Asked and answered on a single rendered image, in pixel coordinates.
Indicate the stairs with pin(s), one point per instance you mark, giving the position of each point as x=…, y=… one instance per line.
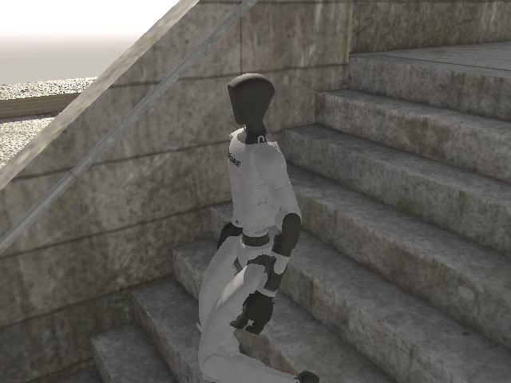
x=402, y=271

